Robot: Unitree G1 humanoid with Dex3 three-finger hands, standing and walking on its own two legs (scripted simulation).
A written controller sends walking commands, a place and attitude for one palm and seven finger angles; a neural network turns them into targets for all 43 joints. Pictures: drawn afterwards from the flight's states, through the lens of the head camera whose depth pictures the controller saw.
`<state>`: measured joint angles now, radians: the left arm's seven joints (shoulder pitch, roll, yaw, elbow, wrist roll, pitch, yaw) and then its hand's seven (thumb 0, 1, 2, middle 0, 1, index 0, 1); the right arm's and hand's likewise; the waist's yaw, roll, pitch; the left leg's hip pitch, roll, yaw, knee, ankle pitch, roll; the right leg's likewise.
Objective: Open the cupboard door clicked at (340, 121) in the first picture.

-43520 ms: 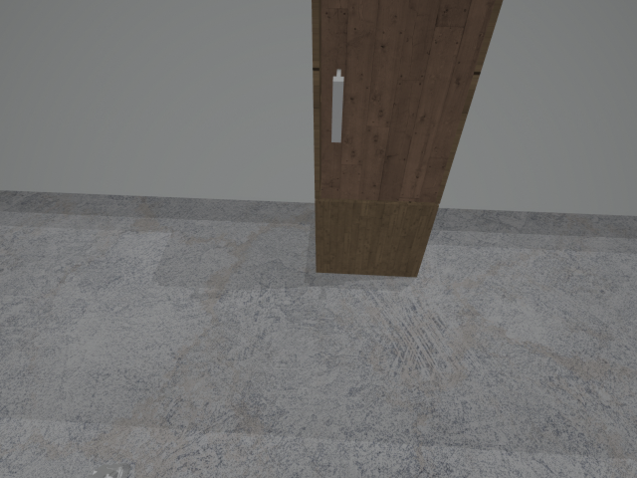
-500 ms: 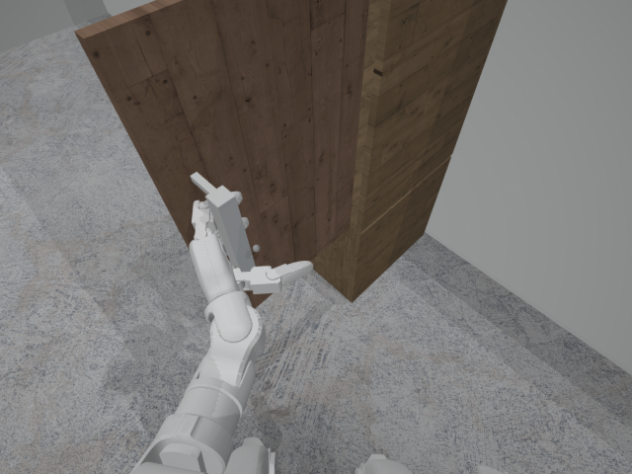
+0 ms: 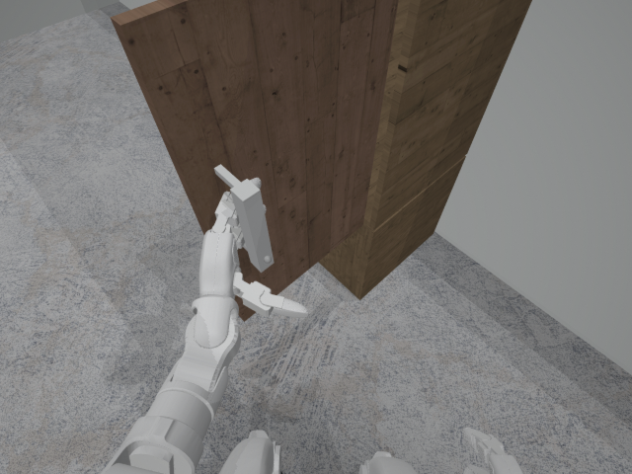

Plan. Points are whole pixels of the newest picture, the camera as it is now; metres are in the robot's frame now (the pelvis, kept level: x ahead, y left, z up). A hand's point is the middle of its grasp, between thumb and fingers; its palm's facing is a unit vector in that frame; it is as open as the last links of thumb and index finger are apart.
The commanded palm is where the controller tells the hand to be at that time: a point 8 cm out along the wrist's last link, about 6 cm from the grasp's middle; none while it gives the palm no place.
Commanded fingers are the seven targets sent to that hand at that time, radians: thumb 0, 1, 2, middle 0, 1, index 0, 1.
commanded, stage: slide the hand sideways off the handle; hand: left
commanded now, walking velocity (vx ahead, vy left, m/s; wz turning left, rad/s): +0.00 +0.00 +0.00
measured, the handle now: (244, 220) +0.43 +0.11 +0.06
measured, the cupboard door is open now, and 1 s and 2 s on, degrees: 90 91 91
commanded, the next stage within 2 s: draw the hand back to the body in 1.06 s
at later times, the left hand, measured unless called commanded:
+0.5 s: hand (248, 295) +0.32 +0.09 +0.05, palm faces -0.09 -1.00 +0.01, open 16.3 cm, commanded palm +0.30 +0.15 +0.05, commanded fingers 0.00 -0.50 0.30 -0.15 -0.30 -0.15 -0.30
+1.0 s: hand (207, 324) +0.28 +0.14 +0.05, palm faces -0.06 -1.00 -0.01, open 16.3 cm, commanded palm +0.26 +0.20 +0.05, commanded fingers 0.00 -0.50 0.30 -0.15 -0.30 -0.15 -0.30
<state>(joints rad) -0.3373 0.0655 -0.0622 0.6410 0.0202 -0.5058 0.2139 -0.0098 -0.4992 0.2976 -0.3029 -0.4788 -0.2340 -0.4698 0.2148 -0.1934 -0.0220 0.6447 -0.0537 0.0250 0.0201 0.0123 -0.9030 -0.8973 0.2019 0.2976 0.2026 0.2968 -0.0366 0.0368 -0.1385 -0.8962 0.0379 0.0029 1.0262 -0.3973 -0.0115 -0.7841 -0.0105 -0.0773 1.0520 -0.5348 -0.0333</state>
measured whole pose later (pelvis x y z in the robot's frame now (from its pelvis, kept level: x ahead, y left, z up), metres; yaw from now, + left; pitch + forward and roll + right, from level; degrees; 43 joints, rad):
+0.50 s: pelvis +0.01 +0.02 +0.00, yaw -1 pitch +14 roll -1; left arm -0.05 0.07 -0.10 0.32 -0.09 -0.42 0.04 -0.01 -0.50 0.30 -0.14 -0.30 -0.15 -0.30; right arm 0.23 -0.21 0.00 0.55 -0.01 0.03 0.03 0.01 -0.90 -0.90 0.20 0.30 0.20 0.30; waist -0.02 0.04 -0.12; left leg -0.85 0.04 0.03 1.03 -0.42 0.01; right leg -0.74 -0.01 -0.05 1.04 -0.53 0.00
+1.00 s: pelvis +0.01 +0.00 +0.00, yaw +0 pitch +14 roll -1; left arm 0.13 0.16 0.02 0.16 -0.19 -0.40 -0.14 -0.01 -0.50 0.30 -0.15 -0.30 -0.15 -0.30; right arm 0.21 -0.23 0.00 0.53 0.01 -0.02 -0.02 0.02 -0.90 -0.90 0.20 0.30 0.20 0.30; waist -0.01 0.04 -0.13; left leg -0.87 0.04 0.00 1.05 -0.43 -0.01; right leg -0.75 0.00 -0.08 1.06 -0.55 -0.03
